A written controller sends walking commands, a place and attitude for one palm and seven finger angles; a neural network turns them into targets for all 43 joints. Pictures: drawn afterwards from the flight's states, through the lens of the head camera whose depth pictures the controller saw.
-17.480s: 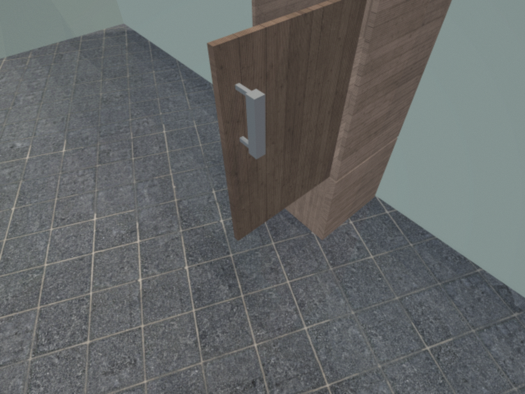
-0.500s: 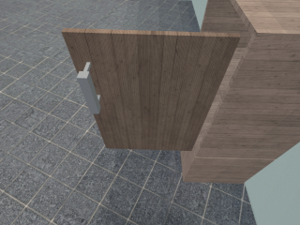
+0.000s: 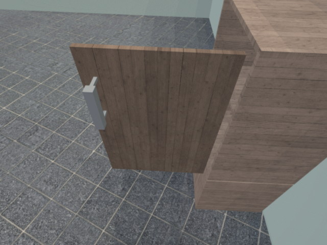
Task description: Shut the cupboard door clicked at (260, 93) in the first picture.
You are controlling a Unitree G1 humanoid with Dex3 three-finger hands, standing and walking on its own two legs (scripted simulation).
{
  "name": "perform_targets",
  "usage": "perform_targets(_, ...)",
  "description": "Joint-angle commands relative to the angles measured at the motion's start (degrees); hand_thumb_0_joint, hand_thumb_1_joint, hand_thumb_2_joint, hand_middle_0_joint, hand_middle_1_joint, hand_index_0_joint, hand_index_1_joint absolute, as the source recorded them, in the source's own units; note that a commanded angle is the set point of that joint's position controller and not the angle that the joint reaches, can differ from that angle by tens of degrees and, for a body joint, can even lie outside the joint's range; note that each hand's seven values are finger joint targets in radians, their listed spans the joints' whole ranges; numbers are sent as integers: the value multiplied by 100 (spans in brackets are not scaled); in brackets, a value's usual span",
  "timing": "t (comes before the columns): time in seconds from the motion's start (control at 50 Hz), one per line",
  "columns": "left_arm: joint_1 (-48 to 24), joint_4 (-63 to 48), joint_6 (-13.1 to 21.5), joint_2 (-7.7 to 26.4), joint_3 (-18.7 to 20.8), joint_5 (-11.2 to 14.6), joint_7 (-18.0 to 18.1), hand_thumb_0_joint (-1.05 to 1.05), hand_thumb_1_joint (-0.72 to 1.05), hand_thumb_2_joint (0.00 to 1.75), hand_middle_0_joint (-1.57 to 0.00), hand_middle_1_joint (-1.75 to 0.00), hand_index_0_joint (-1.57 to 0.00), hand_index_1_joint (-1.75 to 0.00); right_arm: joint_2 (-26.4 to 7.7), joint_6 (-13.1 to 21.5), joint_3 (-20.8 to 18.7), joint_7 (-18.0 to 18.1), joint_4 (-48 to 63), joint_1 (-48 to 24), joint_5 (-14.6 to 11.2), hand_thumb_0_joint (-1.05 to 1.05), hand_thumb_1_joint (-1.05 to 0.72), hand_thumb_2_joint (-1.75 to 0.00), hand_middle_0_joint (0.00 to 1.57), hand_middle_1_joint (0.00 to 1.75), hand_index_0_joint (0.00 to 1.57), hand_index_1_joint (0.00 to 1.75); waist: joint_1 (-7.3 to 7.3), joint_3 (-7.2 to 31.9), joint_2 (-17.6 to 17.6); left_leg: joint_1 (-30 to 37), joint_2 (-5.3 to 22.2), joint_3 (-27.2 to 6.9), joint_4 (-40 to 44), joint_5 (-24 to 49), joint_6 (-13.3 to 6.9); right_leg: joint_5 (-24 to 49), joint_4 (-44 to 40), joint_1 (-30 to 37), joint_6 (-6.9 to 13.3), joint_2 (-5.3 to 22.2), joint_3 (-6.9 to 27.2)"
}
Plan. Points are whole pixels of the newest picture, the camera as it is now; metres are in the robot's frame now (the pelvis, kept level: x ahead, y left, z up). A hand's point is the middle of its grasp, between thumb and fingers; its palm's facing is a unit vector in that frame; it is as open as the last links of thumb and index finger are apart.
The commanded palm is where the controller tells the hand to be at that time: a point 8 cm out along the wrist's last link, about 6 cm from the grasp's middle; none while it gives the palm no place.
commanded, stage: come to a stop and stand still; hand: left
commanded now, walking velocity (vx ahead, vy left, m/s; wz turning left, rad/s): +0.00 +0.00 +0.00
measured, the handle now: (97, 103) +0.46 +0.22 +0.09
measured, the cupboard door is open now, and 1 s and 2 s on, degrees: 90 90 90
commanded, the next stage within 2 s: look again from close up in 0.04 s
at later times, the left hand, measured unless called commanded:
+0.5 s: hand out of the picture +0.03 +0.20 -0.18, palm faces +0.01 -0.98 -0.21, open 7.4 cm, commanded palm none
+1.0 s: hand (90, 190) +0.24 +0.19 +0.01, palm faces +0.18 -0.98 -0.05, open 7.0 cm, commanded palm +0.13 +0.25 -0.05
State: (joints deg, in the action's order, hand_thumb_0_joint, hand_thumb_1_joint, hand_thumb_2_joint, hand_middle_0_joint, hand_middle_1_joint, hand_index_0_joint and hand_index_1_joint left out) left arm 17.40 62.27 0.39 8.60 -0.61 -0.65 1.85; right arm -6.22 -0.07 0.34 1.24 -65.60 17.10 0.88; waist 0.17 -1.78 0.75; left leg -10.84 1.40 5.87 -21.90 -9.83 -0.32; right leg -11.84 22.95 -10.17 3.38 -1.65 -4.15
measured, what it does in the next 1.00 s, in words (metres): stands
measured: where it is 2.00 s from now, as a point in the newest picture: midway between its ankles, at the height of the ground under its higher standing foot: outside the picture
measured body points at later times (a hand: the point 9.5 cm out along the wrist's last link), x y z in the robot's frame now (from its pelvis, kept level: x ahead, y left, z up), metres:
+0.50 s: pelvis +0.03 +0.03 -0.01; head +0.04 +0.02 +0.44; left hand +0.03 +0.25 -0.16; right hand +0.02 -0.18 -0.17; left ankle +0.02 +0.11 -0.74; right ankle +0.01 -0.08 -0.74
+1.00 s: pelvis +0.02 +0.02 -0.03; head +0.02 +0.00 +0.42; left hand +0.22 +0.25 +0.01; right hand +0.16 -0.23 -0.13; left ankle +0.02 +0.11 -0.74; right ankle +0.02 -0.08 -0.74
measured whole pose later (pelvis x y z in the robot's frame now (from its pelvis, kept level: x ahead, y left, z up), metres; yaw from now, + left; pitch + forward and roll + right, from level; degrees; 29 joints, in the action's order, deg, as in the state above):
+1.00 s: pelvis +0.02 +0.02 -0.03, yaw +3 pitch +4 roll +1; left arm 20.5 5.7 15.1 8.5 2.9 10.0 -0.3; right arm -14.5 17.7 -1.8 1.2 -43.9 15.4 -1.0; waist 2.3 5.1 -1.7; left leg -23.4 -2.5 3.2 -39.6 -19.9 -2.3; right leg -22.6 41.8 -23.0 1.0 1.6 -2.9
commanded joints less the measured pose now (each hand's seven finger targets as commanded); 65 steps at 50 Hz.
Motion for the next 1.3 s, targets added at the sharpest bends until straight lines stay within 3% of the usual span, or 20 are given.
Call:
perform_targets(0.0,383,-131,126,418,93,19,25,0,90,90,-20,-30,-20,-30,-426,51,-47,19,62,414,-14,0,-90,-90,20,30,20,30,-4,-382,7,24,388,-540,395,-319,-38,-579,-893,-493,-75,814,928)
perform_targets(0.02,425,-112,130,392,91,22,27,0,90,90,-20,-30,-20,-30,-429,55,-42,22,59,436,-11,0,-90,-90,20,30,20,30,3,-354,-4,34,380,-547,373,-290,-35,-569,-871,-499,-73,814,925)
perform_targets(0.04,712,58,249,564,69,-102,241,0,90,90,-20,-30,-20,-30,-780,160,-94,-28,435,-208,-24,0,-90,-90,20,30,20,30,-195,-509,-171,-520,440,-367,-859,-258,121,1741,-593,-404,-386,1146,1173)
perform_targets(0.08,228,-312,254,757,129,-31,139,0,90,90,-20,-30,-20,-30,-463,45,-112,-66,505,368,9,0,-90,-90,20,30,20,30,253,-3,-371,-132,227,-477,-1003,-843,38,-1481,-898,-906,198,1332,1380)
perform_targets(0.16,210,-298,264,493,112,-19,97,0,90,90,-20,-30,-20,-30,-462,97,-80,-56,543,651,26,0,-90,-90,20,30,20,30,271,-154,-33,-129,263,-582,-684,-579,-43,-1484,-604,-1171,229,1005,1077)
perform_targets(0.32,489,-165,191,317,66,0,54,0,90,90,-20,-30,-20,-30,-623,256,-15,16,566,476,7,0,-90,-90,20,30,20,30,-37,-324,-106,-594,479,-954,171,-118,-249,-72,82,-276,4,663,679)
perform_targets(0.72,268,-105,129,579,87,4,72,0,90,90,-20,-30,-20,-30,-818,243,-16,59,290,153,-12,0,-90,-90,20,30,20,30,-37,-88,-70,171,465,-722,93,972,-224,928,-4,49,-86,826,669)
perform_targets(0.74,605,72,202,635,85,-82,283,0,90,90,-20,-30,-20,-30,-1016,239,-64,31,634,-193,-81,0,-90,-90,20,30,20,30,-138,-89,328,-57,648,-638,-973,2038,-74,2734,89,-117,-230,1021,839)
perform_targets(0.76,-4547,-9413,1774,3956,2448,610,360,0,90,90,-20,-30,-20,-30,-2353,1385,-383,505,2277,411,-144,0,-90,-90,20,30,20,30,863,2138,-454,1718,380,-982,-1054,3206,-95,2550,1512,-364,-275,347,158)
perform_targets(0.78,-283,-7394,1248,995,40,722,383,0,90,90,-22,-32,-22,-32,-1512,1922,94,607,2151,-106,-504,0,-90,-90,20,30,20,30,296,2732,-2369,2627,405,-1154,-879,3499,-3,50,2271,-1142,-276,51,-15)
perform_targets(0.8,-147,-7408,938,937,367,1004,614,0,90,90,-24,-34,-24,-34,-1506,2067,7,554,1922,-232,-350,0,-90,-90,20,30,20,30,9,2470,-2032,2066,393,-1098,-569,3974,278,-552,2196,-987,-212,102,0)
perform_targets(0.82,1221,-5858,258,-614,-590,927,511,0,90,90,-25,-36,-25,-36,-1107,2093,-43,300,1842,-235,-334,0,-90,-90,20,30,20,30,169,1480,-1376,1130,408,-1140,-27,3258,234,-901,1818,-1450,-291,195,6)
perform_targets(0.84,-52,-7058,406,-182,-462,991,516,0,90,90,-27,-38,-27,-38,-1462,2138,-283,136,2247,-158,-355,0,-90,-90,20,30,20,30,258,824,-1054,477,348,-1089,-340,2130,241,-508,1498,-1340,-255,277,58)
perform_targets(0.9,1081,-5953,1091,288,360,975,111,0,90,90,-33,-44,-33,-44,-1499,2204,-402,44,2883,-472,-262,0,-90,-90,20,30,20,30,90,-168,484,-1240,-99,-934,-1080,-3,150,-442,743,-1570,-145,306,10)
perform_targets(0.94,2284,-5165,1815,-50,472,1205,-511,0,90,90,-36,-48,-36,-48,-1421,2091,-447,-56,3174,-629,-184,0,-90,-90,20,30,20,30,-148,-189,1896,-1976,-211,-846,-1654,-135,96,-339,1165,-1984,-185,246,5)
perform_targets(0.98,2644,-5149,2678,77,784,1411,-1351,0,90,90,-40,-52,-40,-52,-1462,1931,-554,-141,3415,-765,-124,0,-90,-90,20,30,20,30,-328,428,2465,-2623,-326,-656,-2224,-102,158,561,1891,-1932,-294,312,171)
perform_targets(1.04,2415,-5431,3287,1004,1577,1487,-2202,0,90,90,-46,-58,-46,-58,-1486,1739,-625,-239,3965,-1028,-165,0,-90,-90,20,30,20,30,-564,1061,818,-2982,-453,-428,-2730,-283,160,628,2448,-1839,-203,463,650)
perform_targets(1.12,772,-7441,3205,1534,1868,1735,-2039,0,90,90,-53,-66,-53,-66,-1421,1637,-514,-110,4548,-1160,-197,0,-90,-90,20,30,20,30,-471,1843,-1320,-2775,-405,-405,-3049,-768,-13,-1042,2553,-2424,-73,295,810)
perform_targets(1.2,-435,-9248,3810,1214,1251,1935,-1761,0,90,90,-60,-74,-60,-74,-1362,1850,-382,45,4440,-817,-178,0,-90,-90,20,30,20,30,168,2361,-991,-2543,-238,-689,-3593,-826,-156,-1166,2478,-2818,-192,221,1063)
perform_targets(1.28,-546,-8292,3716,954,550,1991,-2200,0,90,90,-68,-82,-68,-82,-1542,2027,-295,260,4134,-696,-297,0,-90,-90,20,30,20,30,586,1267,-163,-3141,-120,-811,-3808,-1537,-200,-2220,2010,-3254,-311,234,1248)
